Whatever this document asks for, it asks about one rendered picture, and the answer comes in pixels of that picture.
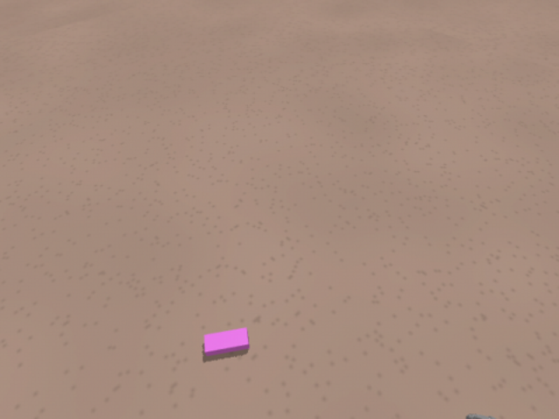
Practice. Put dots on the small box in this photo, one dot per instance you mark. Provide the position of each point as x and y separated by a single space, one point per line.
225 342

